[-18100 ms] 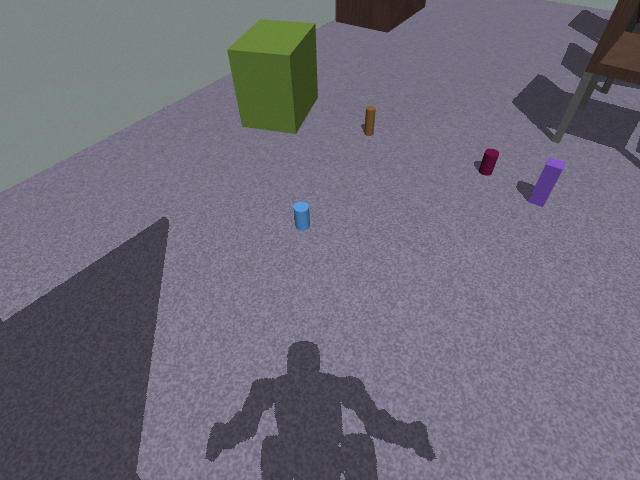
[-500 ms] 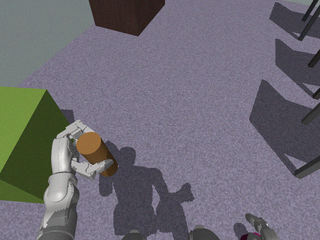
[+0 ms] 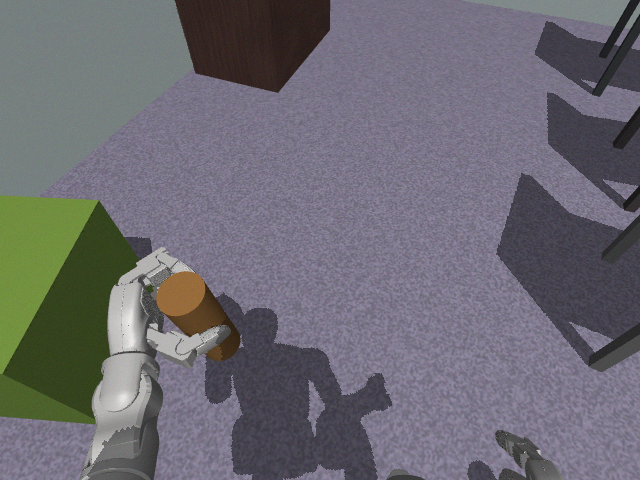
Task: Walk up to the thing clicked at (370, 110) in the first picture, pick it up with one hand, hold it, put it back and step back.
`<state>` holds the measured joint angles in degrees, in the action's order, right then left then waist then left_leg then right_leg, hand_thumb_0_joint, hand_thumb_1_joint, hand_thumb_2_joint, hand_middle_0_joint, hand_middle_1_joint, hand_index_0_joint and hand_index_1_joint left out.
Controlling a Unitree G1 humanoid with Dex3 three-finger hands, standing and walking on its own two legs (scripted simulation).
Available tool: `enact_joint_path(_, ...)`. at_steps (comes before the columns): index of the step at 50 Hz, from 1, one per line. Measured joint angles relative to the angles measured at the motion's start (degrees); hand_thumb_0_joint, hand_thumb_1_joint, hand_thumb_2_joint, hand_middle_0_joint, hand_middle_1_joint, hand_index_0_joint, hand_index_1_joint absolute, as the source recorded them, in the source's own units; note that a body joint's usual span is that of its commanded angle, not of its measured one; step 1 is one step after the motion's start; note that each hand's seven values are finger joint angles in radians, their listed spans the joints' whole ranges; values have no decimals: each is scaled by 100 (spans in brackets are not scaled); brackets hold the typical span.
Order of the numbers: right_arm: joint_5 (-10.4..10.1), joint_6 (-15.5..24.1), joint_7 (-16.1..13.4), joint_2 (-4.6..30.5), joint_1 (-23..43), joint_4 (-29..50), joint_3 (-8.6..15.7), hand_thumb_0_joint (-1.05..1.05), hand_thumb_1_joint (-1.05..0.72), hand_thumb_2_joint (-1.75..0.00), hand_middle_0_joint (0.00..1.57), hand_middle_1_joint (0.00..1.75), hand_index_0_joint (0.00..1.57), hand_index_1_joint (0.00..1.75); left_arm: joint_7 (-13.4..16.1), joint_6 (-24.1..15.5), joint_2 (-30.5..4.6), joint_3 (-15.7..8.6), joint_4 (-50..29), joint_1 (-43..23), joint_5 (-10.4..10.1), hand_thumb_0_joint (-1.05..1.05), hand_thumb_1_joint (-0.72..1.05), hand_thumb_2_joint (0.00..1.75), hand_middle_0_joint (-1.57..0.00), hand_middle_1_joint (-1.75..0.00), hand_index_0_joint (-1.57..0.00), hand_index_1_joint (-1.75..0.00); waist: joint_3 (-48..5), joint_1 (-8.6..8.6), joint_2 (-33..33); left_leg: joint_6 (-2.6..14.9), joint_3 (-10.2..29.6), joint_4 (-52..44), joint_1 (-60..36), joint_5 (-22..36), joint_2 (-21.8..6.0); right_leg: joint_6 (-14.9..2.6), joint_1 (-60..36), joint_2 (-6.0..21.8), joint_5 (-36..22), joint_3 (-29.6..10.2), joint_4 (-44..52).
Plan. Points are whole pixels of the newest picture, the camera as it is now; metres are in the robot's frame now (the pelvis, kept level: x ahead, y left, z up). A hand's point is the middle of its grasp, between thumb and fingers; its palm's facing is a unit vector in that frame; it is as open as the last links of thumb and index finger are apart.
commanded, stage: hold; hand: left
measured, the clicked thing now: (204, 321) +0.32 +0.16 +0.02
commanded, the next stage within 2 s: none
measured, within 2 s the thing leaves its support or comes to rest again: neither
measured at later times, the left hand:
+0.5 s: hand (187, 300) +0.33 +0.17 +0.06, palm faces +0.12 -0.99 -0.01, open 9.2 cm
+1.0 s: hand (180, 304) +0.32 +0.17 +0.07, palm faces +0.12 -0.99 -0.01, open 9.2 cm
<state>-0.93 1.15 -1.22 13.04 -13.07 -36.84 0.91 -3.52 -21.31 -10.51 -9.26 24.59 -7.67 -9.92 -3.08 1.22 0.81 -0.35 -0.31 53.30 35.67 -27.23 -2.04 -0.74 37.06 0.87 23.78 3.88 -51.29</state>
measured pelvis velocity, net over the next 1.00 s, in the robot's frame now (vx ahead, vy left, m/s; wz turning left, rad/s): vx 0.00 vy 0.00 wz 0.00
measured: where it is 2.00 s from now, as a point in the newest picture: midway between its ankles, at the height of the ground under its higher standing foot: outside the picture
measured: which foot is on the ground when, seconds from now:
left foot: down 0.00-1.00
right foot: down 0.00-1.00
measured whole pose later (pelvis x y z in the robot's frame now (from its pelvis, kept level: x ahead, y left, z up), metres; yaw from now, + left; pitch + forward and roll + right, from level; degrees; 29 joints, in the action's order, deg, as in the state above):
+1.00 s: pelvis +0.00 +0.00 +0.01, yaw +0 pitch +6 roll -1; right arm -1.1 2.1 -1.2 12.7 -12.7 -37.5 0.8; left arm -2.5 -19.8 -9.7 -8.5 22.6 -6.0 -9.4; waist -1.6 0.9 0.8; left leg -0.1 -0.6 47.5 29.0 -24.5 -1.7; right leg -0.5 30.4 0.9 21.0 3.6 -45.5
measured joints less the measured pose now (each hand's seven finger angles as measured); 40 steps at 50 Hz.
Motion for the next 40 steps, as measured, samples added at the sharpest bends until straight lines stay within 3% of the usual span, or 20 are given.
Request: enact_joint_path(40,-16,53,-5,-34,37,-51,-15,1,-91,-90,20,30,21,30,113,182,87,74,-143,119,46,-1,-53,96,-94,-131,-98,-132,129,-22,7,9,-24,-561,-648,268,24,13,-642,-1,-256,-19,544)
